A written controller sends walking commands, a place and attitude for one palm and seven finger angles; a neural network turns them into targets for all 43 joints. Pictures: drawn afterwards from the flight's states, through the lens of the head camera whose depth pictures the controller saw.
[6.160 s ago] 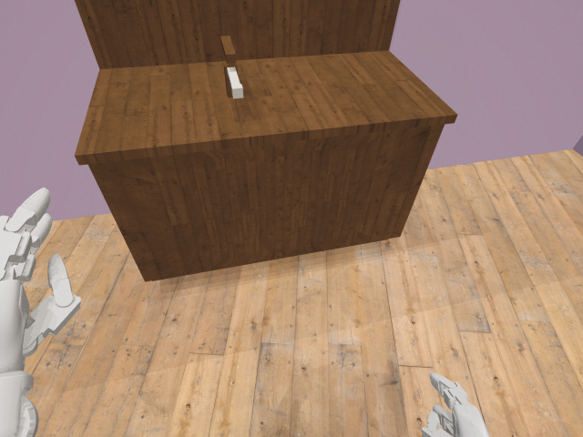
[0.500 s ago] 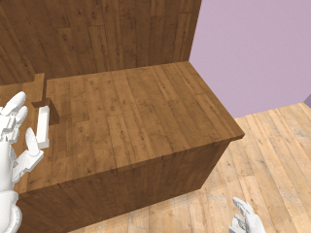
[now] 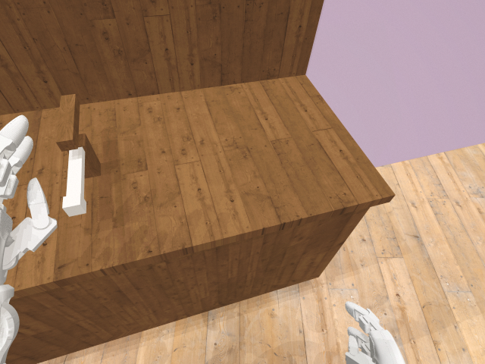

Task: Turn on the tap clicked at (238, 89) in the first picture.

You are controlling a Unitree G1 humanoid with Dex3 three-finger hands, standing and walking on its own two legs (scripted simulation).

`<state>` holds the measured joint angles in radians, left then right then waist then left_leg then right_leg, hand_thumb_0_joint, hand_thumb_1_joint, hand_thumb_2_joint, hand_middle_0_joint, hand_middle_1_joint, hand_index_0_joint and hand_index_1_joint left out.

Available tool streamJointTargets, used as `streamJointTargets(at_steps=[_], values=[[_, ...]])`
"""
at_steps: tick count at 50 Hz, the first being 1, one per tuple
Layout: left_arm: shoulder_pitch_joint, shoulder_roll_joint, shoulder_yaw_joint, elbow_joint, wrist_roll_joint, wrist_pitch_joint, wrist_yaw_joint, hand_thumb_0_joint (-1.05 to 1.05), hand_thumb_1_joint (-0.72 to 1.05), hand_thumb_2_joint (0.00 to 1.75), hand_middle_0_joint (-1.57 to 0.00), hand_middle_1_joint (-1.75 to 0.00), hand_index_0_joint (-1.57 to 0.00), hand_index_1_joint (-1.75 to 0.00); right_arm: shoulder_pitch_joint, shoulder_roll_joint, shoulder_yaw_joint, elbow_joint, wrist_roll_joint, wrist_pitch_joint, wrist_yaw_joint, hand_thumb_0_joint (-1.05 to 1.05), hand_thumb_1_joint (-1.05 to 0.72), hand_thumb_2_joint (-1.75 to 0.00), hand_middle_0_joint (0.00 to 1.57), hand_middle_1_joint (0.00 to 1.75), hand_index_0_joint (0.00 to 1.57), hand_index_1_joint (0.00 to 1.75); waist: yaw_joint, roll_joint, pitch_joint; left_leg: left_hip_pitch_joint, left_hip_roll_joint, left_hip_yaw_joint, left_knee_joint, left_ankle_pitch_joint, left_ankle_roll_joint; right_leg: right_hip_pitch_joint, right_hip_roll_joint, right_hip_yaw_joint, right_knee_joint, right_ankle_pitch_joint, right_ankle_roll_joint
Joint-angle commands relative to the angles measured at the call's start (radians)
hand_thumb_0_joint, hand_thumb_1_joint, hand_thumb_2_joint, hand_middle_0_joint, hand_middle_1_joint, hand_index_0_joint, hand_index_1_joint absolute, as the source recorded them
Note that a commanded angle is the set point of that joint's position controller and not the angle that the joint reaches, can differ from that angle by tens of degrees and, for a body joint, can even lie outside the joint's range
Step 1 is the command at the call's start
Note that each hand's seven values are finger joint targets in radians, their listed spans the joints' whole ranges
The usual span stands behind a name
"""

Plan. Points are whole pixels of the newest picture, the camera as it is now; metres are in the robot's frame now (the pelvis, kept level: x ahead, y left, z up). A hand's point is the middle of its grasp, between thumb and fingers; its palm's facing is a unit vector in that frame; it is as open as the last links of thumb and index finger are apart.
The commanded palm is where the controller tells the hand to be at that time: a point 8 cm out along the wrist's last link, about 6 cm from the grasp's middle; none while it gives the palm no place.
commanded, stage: come to a stop and stand still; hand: left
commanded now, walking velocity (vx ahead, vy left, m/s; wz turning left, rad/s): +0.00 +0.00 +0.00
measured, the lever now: (74, 205) +0.34 +0.33 +0.02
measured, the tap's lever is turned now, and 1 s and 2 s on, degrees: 0 0 0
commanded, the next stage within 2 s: look again from close up in 0.44 s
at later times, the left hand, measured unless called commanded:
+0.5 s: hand (20, 251) +0.20 +0.27 +0.16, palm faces +0.39 -0.84 -0.38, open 7.4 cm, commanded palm +0.14 +0.29 +0.18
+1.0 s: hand (35, 224) +0.22 +0.26 +0.18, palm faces +0.37 -0.80 -0.46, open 7.4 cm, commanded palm +0.14 +0.28 +0.18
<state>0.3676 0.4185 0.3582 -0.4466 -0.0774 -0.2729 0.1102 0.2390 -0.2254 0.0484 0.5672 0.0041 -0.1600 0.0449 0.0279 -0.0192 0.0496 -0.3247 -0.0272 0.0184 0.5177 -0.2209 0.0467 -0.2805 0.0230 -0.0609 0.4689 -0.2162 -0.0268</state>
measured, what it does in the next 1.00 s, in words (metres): stands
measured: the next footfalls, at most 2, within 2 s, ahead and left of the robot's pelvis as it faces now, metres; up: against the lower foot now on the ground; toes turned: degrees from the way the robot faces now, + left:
none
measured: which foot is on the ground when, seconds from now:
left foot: down 0.00-1.00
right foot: down 0.00-1.00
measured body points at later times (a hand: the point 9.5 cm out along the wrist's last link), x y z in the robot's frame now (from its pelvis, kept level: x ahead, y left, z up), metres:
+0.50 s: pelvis -0.02 +0.01 +0.00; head +0.01 +0.03 +0.45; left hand +0.17 +0.31 +0.19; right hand +0.18 -0.20 -0.07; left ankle +0.03 +0.08 -0.74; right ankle +0.02 -0.10 -0.74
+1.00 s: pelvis -0.01 +0.00 +0.00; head +0.00 +0.01 +0.45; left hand +0.20 +0.30 +0.20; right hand +0.17 -0.22 -0.07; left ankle +0.03 +0.08 -0.74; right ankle +0.02 -0.10 -0.74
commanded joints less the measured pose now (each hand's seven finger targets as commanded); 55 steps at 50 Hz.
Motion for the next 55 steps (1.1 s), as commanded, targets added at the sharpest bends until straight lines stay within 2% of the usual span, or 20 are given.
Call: streamJointTargets(at_steps=[1,2,3,6,8,13,16,19,22,23,25,46,47,48,49,50,51,52,53,55], values=[[0.026,0.227,0.182,-0.199,-0.025,-0.079,0.031,0.00,0.90,0.90,-0.20,-0.30,-0.20,-0.30,-0.083,-0.142,-0.071,-0.107,0.003,-0.059,-0.017,0.00,-0.90,-0.90,0.20,0.30,0.20,0.30,0.018,-0.052,-0.146,0.053,0.069,-0.122,-0.063,0.065,-0.037,0.019,-0.150,0.108,-0.076,0.092,-0.019],[-0.022,0.313,0.246,-0.222,-0.020,-0.082,0.039,0.00,0.90,0.90,-0.20,-0.30,-0.20,-0.30,-0.096,-0.158,-0.072,-0.102,0.003,-0.050,-0.028,0.00,-0.90,-0.90,0.20,0.30,0.20,0.30,0.012,-0.005,-0.161,0.060,0.077,-0.137,-0.084,0.080,-0.034,0.025,-0.134,0.103,-0.044,0.091,-0.017],[-0.043,0.261,0.209,-0.200,-0.022,-0.082,0.035,0.00,0.90,0.90,-0.20,-0.30,-0.20,-0.30,-0.085,-0.137,-0.069,-0.095,0.000,-0.046,-0.037,0.00,-0.90,-0.90,0.20,0.30,0.20,0.30,0.010,0.026,-0.169,0.042,0.088,-0.144,-0.102,0.099,-0.034,0.056,-0.129,0.075,-0.017,0.101,-0.009],[-0.124,0.268,0.183,-0.216,-0.018,-0.086,0.030,0.00,0.90,0.90,-0.20,-0.30,-0.20,-0.30,-0.071,-0.145,-0.069,-0.095,0.004,-0.059,-0.042,0.00,-0.90,-0.90,0.20,0.30,0.20,0.30,0.018,0.167,-0.185,0.032,0.109,-0.166,-0.124,0.127,-0.032,0.080,-0.115,0.063,0.026,0.077,-0.001],[-0.135,0.253,0.147,-0.273,-0.008,-0.086,0.024,0.00,0.90,0.90,-0.20,-0.30,-0.20,-0.30,-0.053,-0.141,-0.069,-0.092,0.004,-0.070,-0.037,0.00,-0.90,-0.90,0.20,0.30,0.20,0.30,0.021,0.210,-0.225,0.109,0.131,-0.174,-0.121,0.265,-0.034,0.052,-0.105,0.043,0.060,0.004,0.003],[-0.046,0.166,0.078,-0.284,0.009,-0.070,0.018,0.00,0.90,0.90,-0.20,-0.30,-0.20,-0.30,-0.035,-0.144,-0.084,-0.093,0.005,-0.089,-0.011,0.00,-0.90,-0.90,0.20,0.30,0.20,0.30,0.022,0.157,-0.232,0.171,0.159,-0.181,-0.121,0.368,-0.040,0.019,-0.096,0.040,0.069,-0.085,0.008],[-0.014,0.175,0.116,-0.206,0.002,-0.056,0.016,0.00,0.90,0.90,-0.20,-0.30,-0.20,-0.30,-0.057,-0.152,-0.092,-0.101,0.013,-0.073,-0.012,0.00,-0.90,-0.90,0.20,0.30,0.20,0.30,0.020,0.045,-0.177,0.077,0.142,-0.172,-0.118,0.198,-0.055,0.063,-0.111,0.054,-0.009,0.018,0.003],[-0.030,0.170,0.128,-0.152,-0.018,-0.046,0.009,0.00,0.90,0.90,-0.20,-0.30,-0.20,-0.30,-0.071,-0.146,-0.094,-0.112,0.025,-0.053,-0.024,0.00,-0.90,-0.90,0.20,0.30,0.20,0.30,0.005,-0.003,-0.139,0.047,0.110,-0.158,-0.127,0.040,-0.061,0.052,-0.133,0.083,-0.048,0.042,-0.009],[-0.030,0.196,0.156,-0.125,-0.025,-0.037,0.002,0.00,0.90,0.90,-0.20,-0.30,-0.20,-0.30,-0.100,-0.141,-0.088,-0.122,0.028,-0.044,-0.039,0.00,-0.90,-0.90,0.20,0.30,0.20,0.30,0.001,0.047,-0.117,0.059,0.105,-0.165,-0.156,-0.060,-0.041,0.007,-0.135,0.114,-0.084,-0.025,-0.012],[-0.043,0.143,0.109,-0.137,-0.025,-0.038,-0.004,0.00,0.90,0.90,-0.20,-0.30,-0.20,-0.30,-0.099,-0.124,-0.079,-0.126,0.024,-0.041,-0.041,0.00,-0.90,-0.90,0.20,0.30,0.20,0.30,0.001,0.063,-0.124,0.057,0.109,-0.162,-0.162,-0.091,-0.036,0.017,-0.130,0.101,-0.090,-0.043,-0.008],[-0.066,0.147,0.103,-0.165,-0.023,-0.035,-0.005,0.00,0.90,0.90,-0.20,-0.30,-0.20,-0.30,-0.113,-0.126,-0.074,-0.134,0.023,-0.048,-0.045,0.00,-0.90,-0.90,0.20,0.30,0.20,0.30,0.002,0.074,-0.127,0.055,0.107,-0.168,-0.168,-0.131,-0.030,0.022,-0.129,0.115,-0.106,-0.064,-0.008],[-0.024,0.091,0.069,-0.196,0.018,0.035,0.002,0.00,0.90,0.90,-0.20,-0.30,-0.20,-0.30,-0.138,-0.122,-0.054,-0.163,0.014,-0.015,-0.084,0.00,-0.90,-0.90,0.20,0.30,0.20,0.30,-0.007,0.062,-0.135,0.098,0.117,-0.126,-0.157,-0.023,-0.018,0.088,-0.112,0.116,-0.149,0.041,-0.004],[-0.935,0.924,0.304,-0.582,0.068,-0.142,0.025,0.00,0.90,0.90,-0.20,-0.30,-0.20,-0.30,0.061,-0.185,0.141,-0.296,0.087,0.014,-0.166,0.00,-0.90,-0.90,0.20,0.30,0.20,0.30,-0.079,0.314,-0.052,-0.167,0.039,-0.120,-0.161,-0.229,0.020,0.248,0.001,0.096,-0.064,-0.077,0.083],[-0.603,0.412,0.308,0.034,0.141,0.062,-0.009,0.00,0.90,0.90,-0.20,-0.30,-0.20,-0.30,-0.088,-0.116,-0.069,-0.129,-0.053,-0.010,-0.145,0.00,-0.90,-0.90,0.20,0.30,0.20,0.30,0.053,0.208,-0.277,0.141,0.034,-0.050,-0.111,0.096,-0.037,0.175,-0.014,0.038,-0.012,0.001,-0.013],[-0.369,0.183,0.095,0.072,0.045,0.103,-0.019,0.00,0.90,0.90,-0.20,-0.30,-0.20,-0.30,-0.122,-0.125,-0.047,-0.131,-0.045,-0.029,-0.080,0.00,-0.90,-0.90,0.20,0.30,0.20,0.30,-0.016,0.103,-0.151,0.172,0.040,-0.082,-0.133,0.193,-0.086,0.047,0.032,-0.045,-0.034,0.046,-0.024],[-0.266,0.224,0.182,0.013,0.026,0.118,-0.015,0.00,0.90,0.90,-0.20,-0.30,-0.20,-0.30,-0.078,-0.205,-0.084,-0.097,-0.040,-0.016,-0.071,0.00,-0.90,-0.90,0.20,0.30,0.20,0.30,-0.001,0.093,-0.285,0.269,0.063,-0.083,-0.113,0.222,-0.088,0.027,0.038,-0.031,-0.005,0.079,-0.018],[-0.208,0.079,0.086,0.002,-0.056,0.163,-0.057,0.00,0.90,0.90,-0.20,-0.30,-0.20,-0.30,-0.136,-0.176,-0.073,-0.125,-0.021,-0.023,-0.076,0.00,-0.90,-0.90,0.20,0.30,0.20,0.30,0.038,0.125,-0.295,0.284,0.046,-0.086,-0.113,0.178,-0.086,0.033,0.019,-0.030,-0.005,0.075,-0.019],[-0.090,0.017,0.070,0.048,-0.114,0.207,-0.082,0.00,0.90,0.90,-0.20,-0.30,-0.20,-0.30,-0.166,-0.167,-0.063,-0.112,0.009,-0.028,-0.073,0.00,-0.90,-0.90,0.20,0.30,0.20,0.30,0.047,0.158,-0.285,0.296,0.049,-0.075,-0.112,0.154,-0.090,0.029,0.022,-0.030,-0.004,0.072,-0.022],[-0.044,0.026,0.063,-0.009,-0.129,0.234,-0.107,0.00,0.90,0.90,-0.20,-0.30,-0.20,-0.30,-0.171,-0.177,-0.063,-0.100,0.005,-0.032,-0.066,0.00,-0.90,-0.90,0.20,0.30,0.20,0.30,0.067,0.143,-0.247,0.250,0.050,-0.072,-0.119,0.119,-0.082,0.039,0.004,-0.041,-0.018,0.083,-0.020],[0.017,0.030,0.009,-0.072,-0.094,0.282,-0.127,0.00,0.90,0.90,-0.20,-0.30,-0.20,-0.30,-0.211,-0.170,-0.050,-0.118,0.018,-0.024,-0.056,0.00,-0.90,-0.90,0.20,0.30,0.20,0.30,0.057,0.082,-0.139,0.169,0.046,-0.069,-0.129,0.059,-0.054,0.024,0.002,-0.050,-0.013,0.065,-0.015]])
